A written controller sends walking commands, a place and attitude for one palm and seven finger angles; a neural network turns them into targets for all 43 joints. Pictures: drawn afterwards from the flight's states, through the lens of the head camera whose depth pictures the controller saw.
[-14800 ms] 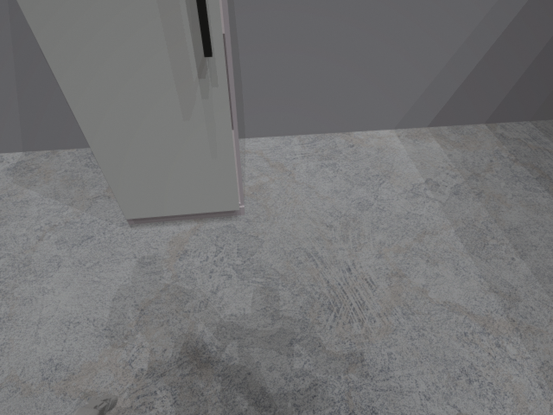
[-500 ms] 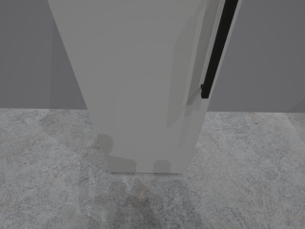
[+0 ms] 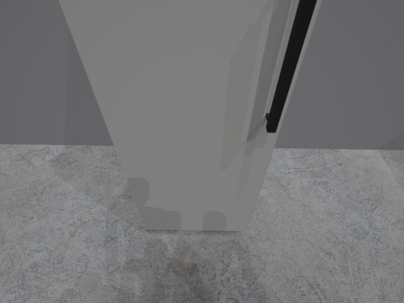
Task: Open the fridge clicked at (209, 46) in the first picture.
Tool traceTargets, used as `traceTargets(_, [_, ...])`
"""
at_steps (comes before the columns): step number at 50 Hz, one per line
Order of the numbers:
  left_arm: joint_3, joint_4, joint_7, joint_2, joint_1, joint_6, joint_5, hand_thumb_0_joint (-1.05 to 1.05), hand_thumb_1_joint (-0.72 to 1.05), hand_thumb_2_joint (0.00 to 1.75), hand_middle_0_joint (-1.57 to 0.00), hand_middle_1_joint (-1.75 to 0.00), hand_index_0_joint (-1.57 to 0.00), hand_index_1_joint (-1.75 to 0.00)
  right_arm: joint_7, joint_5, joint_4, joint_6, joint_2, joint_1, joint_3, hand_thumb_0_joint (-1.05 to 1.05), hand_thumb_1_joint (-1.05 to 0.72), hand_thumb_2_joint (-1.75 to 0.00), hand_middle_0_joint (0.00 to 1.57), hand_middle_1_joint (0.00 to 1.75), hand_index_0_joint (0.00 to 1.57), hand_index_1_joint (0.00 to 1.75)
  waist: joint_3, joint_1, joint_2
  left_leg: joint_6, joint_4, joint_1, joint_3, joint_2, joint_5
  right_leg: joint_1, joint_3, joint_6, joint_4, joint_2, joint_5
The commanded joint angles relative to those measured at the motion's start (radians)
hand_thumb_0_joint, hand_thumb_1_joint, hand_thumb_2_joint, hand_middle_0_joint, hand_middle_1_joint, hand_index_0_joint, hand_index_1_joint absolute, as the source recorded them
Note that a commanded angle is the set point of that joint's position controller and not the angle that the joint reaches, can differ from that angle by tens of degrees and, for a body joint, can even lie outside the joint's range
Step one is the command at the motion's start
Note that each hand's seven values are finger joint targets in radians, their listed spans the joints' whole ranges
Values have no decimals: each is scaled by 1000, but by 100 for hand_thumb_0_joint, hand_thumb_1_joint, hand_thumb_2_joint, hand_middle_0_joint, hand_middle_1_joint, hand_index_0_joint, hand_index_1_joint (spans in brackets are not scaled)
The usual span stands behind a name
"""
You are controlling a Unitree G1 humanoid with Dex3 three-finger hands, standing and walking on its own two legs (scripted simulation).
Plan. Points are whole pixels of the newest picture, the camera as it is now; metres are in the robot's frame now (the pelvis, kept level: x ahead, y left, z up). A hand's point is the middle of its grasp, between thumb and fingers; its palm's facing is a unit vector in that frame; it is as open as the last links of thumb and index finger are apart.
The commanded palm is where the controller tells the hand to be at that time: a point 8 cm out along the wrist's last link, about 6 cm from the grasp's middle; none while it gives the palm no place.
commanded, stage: shuffle to correct the standing spot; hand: right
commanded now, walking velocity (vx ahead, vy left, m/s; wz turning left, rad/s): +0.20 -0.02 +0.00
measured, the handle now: (289, 50) +0.55 -0.15 +0.25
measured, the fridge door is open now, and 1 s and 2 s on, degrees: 0 0 0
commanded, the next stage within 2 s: come to a stop and stand still in 0.20 s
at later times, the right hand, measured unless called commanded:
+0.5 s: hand out of the picture +0.12 -0.20 -0.19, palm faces +0.03 +0.98 -0.20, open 7.3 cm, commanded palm none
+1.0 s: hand out of the picture +0.12 -0.23 -0.19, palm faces +0.12 +0.98 -0.17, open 7.3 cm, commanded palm none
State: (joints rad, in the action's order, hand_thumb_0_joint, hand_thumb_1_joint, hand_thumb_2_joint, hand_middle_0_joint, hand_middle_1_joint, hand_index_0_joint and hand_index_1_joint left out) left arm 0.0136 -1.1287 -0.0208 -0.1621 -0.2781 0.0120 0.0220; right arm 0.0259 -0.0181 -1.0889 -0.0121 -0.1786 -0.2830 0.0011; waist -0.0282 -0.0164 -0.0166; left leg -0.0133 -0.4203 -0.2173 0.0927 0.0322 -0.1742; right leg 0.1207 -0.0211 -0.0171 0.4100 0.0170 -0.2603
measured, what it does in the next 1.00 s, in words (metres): walks ahead: left foot, then right foot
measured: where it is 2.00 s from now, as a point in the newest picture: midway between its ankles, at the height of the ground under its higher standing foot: outside the picture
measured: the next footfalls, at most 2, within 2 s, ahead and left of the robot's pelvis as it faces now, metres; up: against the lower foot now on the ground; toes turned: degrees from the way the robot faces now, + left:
left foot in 0.52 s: +0.20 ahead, +0.11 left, +0.00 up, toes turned +4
right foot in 0.78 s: +0.14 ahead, -0.13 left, +0.00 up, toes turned -6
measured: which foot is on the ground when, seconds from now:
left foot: down 0.00-0.26, up 0.28-0.50, down 0.52-0.80, up 0.82-1.00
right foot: down 0.00-0.54, up 0.56-0.76, down 0.78-1.00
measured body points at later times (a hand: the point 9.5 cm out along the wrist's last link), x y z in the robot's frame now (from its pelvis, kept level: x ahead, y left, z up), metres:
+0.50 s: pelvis +0.10 -0.01 -0.01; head +0.14 -0.02 +0.44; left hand -0.02 +0.17 -0.15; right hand +0.12 -0.25 -0.17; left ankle +0.16 +0.10 -0.74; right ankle -0.02 -0.11 -0.74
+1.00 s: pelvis +0.09 -0.05 +0.00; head +0.10 -0.08 +0.45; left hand +0.18 +0.18 -0.14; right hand +0.11 -0.28 -0.17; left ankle +0.06 +0.09 -0.69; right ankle +0.10 -0.13 -0.74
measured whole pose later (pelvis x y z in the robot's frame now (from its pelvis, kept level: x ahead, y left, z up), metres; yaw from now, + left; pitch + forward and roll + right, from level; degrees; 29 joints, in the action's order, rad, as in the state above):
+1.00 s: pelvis +0.09 -0.05 +0.00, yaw -2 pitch +0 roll +0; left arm -0.03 -0.99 -0.04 -0.12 -0.20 0.01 0.03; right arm 0.02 -0.03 -1.01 0.05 -0.19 -0.25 0.07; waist -0.02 -0.03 -0.07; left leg 0.03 -0.92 -0.37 -0.01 0.03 -0.37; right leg 0.23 -0.10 -0.06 0.45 0.02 -0.22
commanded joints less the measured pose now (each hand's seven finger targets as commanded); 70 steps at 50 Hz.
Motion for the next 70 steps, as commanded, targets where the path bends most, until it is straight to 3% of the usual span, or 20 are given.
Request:
traceTargets(1, [-11,15,1,-69,-103,5,2,0,90,90,-20,-30,-20,-30,0,-4,27,-4,-92,-94,29,0,-90,-90,20,30,20,30,-85,-1,-39,-45,112,43,-172,113,-350,208,53,-13,-62,-71,-199])
traceTargets(10, [-17,26,2,-22,-191,22,0,0,90,90,-20,-30,-20,-30,-4,-2,38,-13,-78,-145,57,0,-90,-90,20,30,20,30,-133,19,-10,-98,57,-48,-170,125,-368,184,19,-30,41,-58,-135])
traceTargets(13, [-32,-16,-16,-89,-312,40,0,0,90,90,-20,-30,-20,-30,-11,-8,77,-21,2,-56,37,0,-90,-90,20,30,20,30,-141,72,264,-29,-305,-280,41,-22,-212,-28,322,-138,-148,-273,92])
traceTargets(15, [-26,-41,-31,-76,-387,47,6,0,90,90,-20,-30,-20,-30,-11,-12,109,-33,-12,23,36,0,-90,-90,20,30,20,30,-160,103,226,-28,-498,-503,-9,-6,-382,-227,399,-236,-112,-350,599])
traceTargets(21, [-18,-7,-52,-67,-258,47,-2,0,90,90,-20,-30,-20,-30,-12,9,88,-11,38,16,39,0,-90,-90,20,30,20,30,-80,22,147,-4,-234,-180,6,5,-137,-88,108,-102,-6,-206,1029])
traceTargets(24, [-47,15,-49,-107,-220,40,-27,0,90,90,-20,-30,-20,-30,1,8,45,-15,-61,-114,59,0,-90,-90,20,30,20,30,14,-44,101,-10,-9,107,4,2,211,-21,95,-38,107,-155,847])
traceTargets(27, [-59,24,-37,-10,-266,20,-36,0,90,90,-20,-30,-20,-30,19,2,26,-20,-161,-196,75,0,-90,-90,20,30,20,30,150,-42,-141,-220,-105,348,-279,378,1075,252,12,20,459,22,-219])
traceTargets(29, [-59,44,-38,10,-180,-4,-33,0,90,90,-20,-30,-20,-30,30,-4,52,-14,-134,-114,73,0,-90,-90,20,30,20,30,124,-37,-242,-279,-46,197,-291,392,948,256,59,19,619,-22,-408])
traceTargets(37, [-64,46,-7,30,-193,-22,-13,0,90,90,-20,-30,-20,-30,20,-7,148,31,-141,79,87,0,-90,-90,20,30,20,30,61,57,-141,-123,-56,-143,-143,230,236,36,-78,46,169,-21,-6])
traceTargets(38, [-67,48,-7,1,-202,-15,-14,0,90,90,-20,-30,-20,-30,14,0,155,38,-117,80,81,0,-90,-90,20,30,20,30,53,65,-76,-83,-121,-186,-113,181,101,-20,-46,38,55,-51,62])
traceTargets(40, [-83,118,-14,-119,-124,3,6,0,90,90,-20,-30,-20,-30,12,7,188,54,-29,70,66,0,-90,-90,20,30,20,30,-25,53,313,23,-423,-232,-36,-17,-391,166,348,-100,-193,-374,228])
traceTargets(41, [-81,150,-15,-141,-42,1,14,0,90,90,-20,-30,-20,-30,13,4,186,58,-48,75,73,0,-90,-90,20,30,20,30,-47,36,223,15,-529,-166,-115,1,-369,292,334,-160,-209,-390,127])
traceTargets(45, [-61,173,-26,-92,67,17,7,0,90,90,-20,-30,-20,-30,-6,-13,112,54,-38,-19,70,0,-90,-90,20,30,20,30,-78,-17,108,35,-583,-227,-142,5,-171,205,183,-105,-206,-264,48])
traceTargets(55, [-84,117,-26,-140,-56,3,9,0,90,90,-20,-30,-20,-30,-10,-1,106,29,-8,-5,43,0,-90,-90,20,30,20,30,61,60,131,34,-142,-108,-67,0,-267,-97,173,-148,-69,-286,496])
traceTargets(58, [-76,104,-19,-112,-29,4,-9,0,90,90,-20,-30,-20,-30,-1,-1,57,11,-27,-101,41,0,-90,-90,20,30,20,30,113,19,57,25,92,108,-78,29,18,15,94,-60,10,-204,330])
traceTargets(59, [-77,170,-15,-168,64,11,-25,0,90,90,-20,-30,-20,-30,37,-24,39,0,-65,-162,31,0,-90,-90,20,30,20,30,56,-11,13,13,100,-30,-152,62,141,-16,21,-17,157,-190,381])
traceTargets(60, [-61,202,-14,-115,27,18,-11,0,90,90,-20,-30,-20,-30,34,-17,62,-18,-108,-149,37,0,-90,-90,20,30,20,30,116,19,23,-22,63,81,-199,136,590,48,15,10,211,-127,416])
traceTargets(61, [-53,185,-10,-62,-17,23,-14,0,90,90,-20,-30,-20,-30,26,-2,71,-25,-115,-99,26,0,-90,-90,20,30,20,30,153,51,-4,-44,-24,126,-167,158,604,61,-2,11,107,-89,238])
traceTargets(64, [-56,159,-9,-95,-20,7,-9,0,90,90,-20,-30,-20,-30,35,2,72,-27,-59,-100,12,0,-90,-90,20,30,20,30,99,36,-161,-37,-4,71,-147,103,388,83,5,-11,111,-109,148])
traceTargets(70, [-40,132,7,-59,-34,-14,-3,0,90,90,-20,-30,-20,-30,27,0,81,-20,-85,-89,7,0,-90,-90,20,30,20,30,-131,37,-28,-57,139,-157,-205,89,-246,130,-2,7,62,-86,-3])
